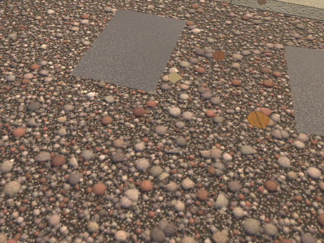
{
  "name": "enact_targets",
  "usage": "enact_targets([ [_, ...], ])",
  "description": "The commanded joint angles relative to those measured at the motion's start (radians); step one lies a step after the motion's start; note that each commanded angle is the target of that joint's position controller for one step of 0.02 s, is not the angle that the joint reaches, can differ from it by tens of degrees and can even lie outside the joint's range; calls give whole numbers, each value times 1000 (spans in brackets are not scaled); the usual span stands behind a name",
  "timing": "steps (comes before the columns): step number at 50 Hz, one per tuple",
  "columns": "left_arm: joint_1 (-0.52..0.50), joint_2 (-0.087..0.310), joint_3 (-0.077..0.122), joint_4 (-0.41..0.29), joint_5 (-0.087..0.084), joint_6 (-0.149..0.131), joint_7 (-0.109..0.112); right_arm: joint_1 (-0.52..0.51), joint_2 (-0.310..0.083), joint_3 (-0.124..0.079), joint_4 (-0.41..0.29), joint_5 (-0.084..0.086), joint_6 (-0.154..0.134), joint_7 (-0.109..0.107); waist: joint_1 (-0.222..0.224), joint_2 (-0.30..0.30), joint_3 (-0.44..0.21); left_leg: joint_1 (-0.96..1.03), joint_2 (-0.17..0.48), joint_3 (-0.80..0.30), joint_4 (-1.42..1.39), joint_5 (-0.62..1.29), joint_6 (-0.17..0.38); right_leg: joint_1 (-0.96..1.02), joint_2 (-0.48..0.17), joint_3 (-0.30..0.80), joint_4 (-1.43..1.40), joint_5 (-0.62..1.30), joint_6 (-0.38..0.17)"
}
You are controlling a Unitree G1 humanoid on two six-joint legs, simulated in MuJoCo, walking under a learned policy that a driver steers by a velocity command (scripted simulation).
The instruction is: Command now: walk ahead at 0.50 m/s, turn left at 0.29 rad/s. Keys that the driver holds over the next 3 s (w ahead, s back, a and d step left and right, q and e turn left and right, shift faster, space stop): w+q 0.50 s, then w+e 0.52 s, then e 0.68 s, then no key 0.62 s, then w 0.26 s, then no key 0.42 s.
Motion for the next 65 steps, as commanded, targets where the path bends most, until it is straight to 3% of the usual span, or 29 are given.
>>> enact_targets([
  [1,-68,109,33,-114,20,-41,-2,50,-117,-28,-58,-7,0,-13,-13,91,-46,288,255,-411,-244,84,184,-295,-90,36,-78,79,23],
  [9,-271,45,8,-151,9,-41,-9,138,-171,-48,-20,14,27,-58,-65,106,-14,121,185,-285,-247,162,145,-161,-27,-1,-524,394,93],
  [13,-345,70,19,-167,-4,-55,-21,188,-163,-49,-3,22,45,-65,-77,114,-14,161,205,-362,-183,96,121,-85,1,25,-631,411,77],
  [16,-269,107,41,-149,-9,-64,-18,159,-160,-54,-11,21,55,-67,-17,147,-27,186,213,-415,-96,125,91,41,-7,22,-696,335,31],
  [17,-182,132,56,-128,-3,-66,-10,147,-136,-46,-20,17,54,-65,29,138,-78,158,171,-389,-1,170,65,184,-29,21,-726,332,0],
  [18,-38,179,71,-114,11,-67,0,133,-84,-27,-41,3,50,-59,96,65,-207,56,120,-321,240,89,32,422,-172,143,-698,281,-64],
  [19,63,258,91,-85,21,-51,1,263,-8,-2,-64,18,41,-60,61,-207,-346,-261,-24,-172,551,-332,-35,744,-400,533,-741,122,-219],
  [20,71,196,82,-72,-1,-43,-8,279,-88,-13,-59,32,39,-62,62,-243,-308,-419,48,-156,716,-434,-48,718,-457,724,-811,-104,-246],
  [21,22,125,63,-82,-4,-41,-7,190,-154,-33,-57,31,43,-63,79,-131,-164,-457,89,-159,772,-343,-55,592,-406,591,-836,-120,-204],
  [22,-26,101,53,-83,3,-37,-6,130,-157,-37,-65,21,49,-63,67,-68,-83,-436,120,-126,769,-268,-64,477,-360,447,-852,-1,-174],
  [24,-77,63,40,-66,13,-36,-7,87,-129,-41,-83,11,55,-54,30,-76,-8,-386,169,-113,708,-184,-71,325,-288,271,-902,180,-150],
  [29,-45,105,50,0,-1,-52,-20,21,-39,-11,-117,-3,51,-41,7,-56,14,-344,184,-71,494,-89,-82,235,-255,139,-987,362,-208],
  [33,-13,152,59,27,-24,-34,-18,-133,-30,6,-146,-8,17,-20,53,-35,28,-240,157,-9,200,109,-91,209,-207,60,-976,453,-188],
  [37,74,183,64,68,-34,-15,-12,-221,-70,-4,-177,7,0,-7,63,-53,20,-158,120,-18,70,131,-79,267,-249,115,-920,432,-160],
  [39,77,191,65,80,-34,-3,-6,-177,-100,-18,-167,9,-7,-8,17,-68,-3,-46,109,-14,11,103,-52,277,-257,130,-857,456,-133],
  [41,76,143,45,75,-20,-3,-4,36,-174,-57,-113,-7,-6,-27,-96,-44,-147,317,151,-36,-6,109,6,163,-165,65,-582,509,-73],
  [42,85,56,17,36,4,-9,-2,187,-253,-76,-101,-30,2,-41,-141,117,-309,625,382,-288,16,83,77,-85,-65,-5,-245,200,-17],
  [43,188,24,5,27,-23,-20,1,205,-264,-75,-90,-31,14,-34,-99,337,-406,723,526,-641,-106,-127,182,-305,2,18,-11,-230,7],
  [44,140,124,33,38,-45,-17,2,167,-172,-52,-87,-17,15,-31,-108,218,-277,623,482,-593,-147,-245,158,-387,-52,69,93,-182,12],
  [45,77,141,41,24,-48,-13,1,114,-131,-39,-84,-6,13,-30,-94,185,-157,509,445,-444,-171,-220,129,-414,-85,49,96,-96,9],
  [47,43,113,45,25,-29,2,4,15,-78,-26,-76,-16,5,-23,-36,144,-60,323,374,-279,-235,-58,112,-350,-139,35,41,27,19],
  [50,39,54,38,16,-29,33,-1,-32,-73,-35,-52,-22,-18,-25,7,132,-15,205,356,-127,-313,102,123,-288,-164,31,6,112,36],
  [53,-26,43,36,-22,-16,42,-4,-49,-100,-46,-27,-25,-23,-37,16,95,29,187,348,5,-320,328,126,-307,-158,23,-136,219,54],
  [56,-105,19,23,-55,-7,35,-29,-52,-137,-57,-14,-19,-5,-56,-7,88,25,166,311,141,-284,470,97,-202,-128,-48,-356,384,48],
  [59,-152,48,34,-95,-8,43,-53,-29,-170,-68,4,3,12,-66,-15,95,-2,236,341,165,-228,495,74,-156,-109,-65,-456,397,23],
  [61,-146,83,50,-113,-2,54,-61,-40,-189,-77,7,25,25,-69,6,101,-17,281,361,171,-141,545,54,-125,-85,-84,-490,314,-10],
  [63,-20,136,82,-91,3,58,-58,-60,-190,-81,2,41,39,-73,81,78,-86,269,321,202,93,615,12,54,-17,-126,-579,318,-59],
  [64,71,198,109,-69,5,60,-39,-9,-158,-70,7,25,40,-70,113,-13,-145,183,250,223,316,469,-44,228,-6,-87,-644,530,-97],
  [65,62,296,121,-86,-2,66,-13,72,-50,-34,-18,-48,41,-61,26,-298,-205,-109,129,222,655,-375,-117,460,-240,228,-583,1042,-199],
])
Next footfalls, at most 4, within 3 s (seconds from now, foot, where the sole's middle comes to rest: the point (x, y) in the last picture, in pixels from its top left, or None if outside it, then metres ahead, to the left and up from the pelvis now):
0.36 right None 0.37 -0.11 -0.77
0.82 left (114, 229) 0.54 0.21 -0.77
1.28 right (167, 173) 0.80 -0.01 -0.77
1.78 left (121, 169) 0.82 0.21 -0.77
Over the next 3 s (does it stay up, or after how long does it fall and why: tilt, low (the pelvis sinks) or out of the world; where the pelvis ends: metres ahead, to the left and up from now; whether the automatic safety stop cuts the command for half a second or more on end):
stays up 0.86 0.06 0.00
